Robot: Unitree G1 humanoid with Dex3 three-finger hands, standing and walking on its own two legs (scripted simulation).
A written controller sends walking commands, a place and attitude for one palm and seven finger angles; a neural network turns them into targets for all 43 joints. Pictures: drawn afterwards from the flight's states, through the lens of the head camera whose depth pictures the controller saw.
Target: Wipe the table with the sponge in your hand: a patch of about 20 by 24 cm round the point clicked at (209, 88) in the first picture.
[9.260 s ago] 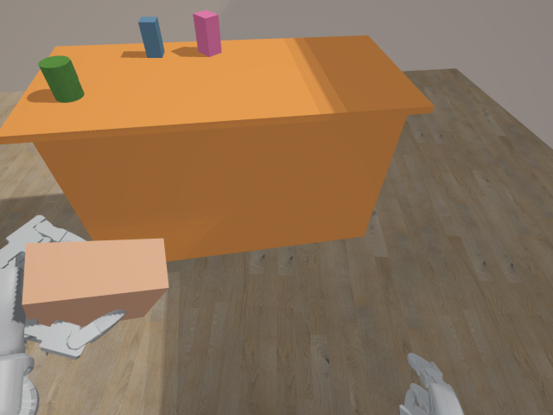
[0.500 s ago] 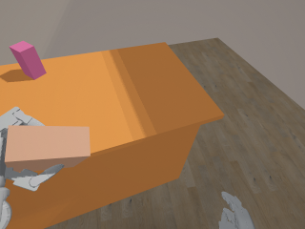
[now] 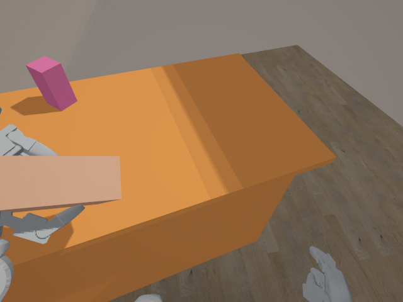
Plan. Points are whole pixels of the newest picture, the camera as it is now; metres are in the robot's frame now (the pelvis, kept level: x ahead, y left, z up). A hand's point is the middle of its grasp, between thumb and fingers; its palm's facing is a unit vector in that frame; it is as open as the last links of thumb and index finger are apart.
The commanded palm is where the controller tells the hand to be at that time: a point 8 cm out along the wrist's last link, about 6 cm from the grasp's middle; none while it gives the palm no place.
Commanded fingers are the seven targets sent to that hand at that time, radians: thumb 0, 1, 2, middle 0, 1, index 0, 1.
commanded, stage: shuffle to correct the standing spot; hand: left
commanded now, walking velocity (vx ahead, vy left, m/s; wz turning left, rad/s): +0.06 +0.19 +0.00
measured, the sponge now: (77, 185) +0.23 +0.20 +0.18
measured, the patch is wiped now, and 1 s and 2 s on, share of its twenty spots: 0.00 0.00 0.00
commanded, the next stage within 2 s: come to a stop and stand still in 0.06 s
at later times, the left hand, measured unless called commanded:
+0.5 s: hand out of the picture +0.22 +0.31 +0.19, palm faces +0.44 -0.82 -0.37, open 9.9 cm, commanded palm +0.15 +0.34 +0.20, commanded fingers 0.00 0.10 1.30 -1.20 -1.60 -1.20 -1.60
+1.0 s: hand out of the picture +0.22 +0.32 +0.15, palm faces +0.21 -0.92 -0.34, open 9.9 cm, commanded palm +0.16 +0.39 +0.20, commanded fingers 0.00 0.10 1.30 -1.20 -1.60 -1.20 -1.60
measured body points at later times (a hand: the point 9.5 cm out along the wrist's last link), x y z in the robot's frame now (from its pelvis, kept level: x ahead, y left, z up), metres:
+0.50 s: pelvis +0.00 +0.06 +0.01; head +0.03 +0.08 +0.46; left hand +0.19 +0.35 +0.21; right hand +0.19 -0.14 -0.07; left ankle +0.05 +0.21 -0.71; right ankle +0.02 -0.03 -0.71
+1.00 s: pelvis +0.00 +0.11 +0.03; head +0.03 +0.15 +0.47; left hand +0.20 +0.37 +0.17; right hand +0.15 -0.13 -0.04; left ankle +0.03 +0.20 -0.71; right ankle +0.02 -0.03 -0.71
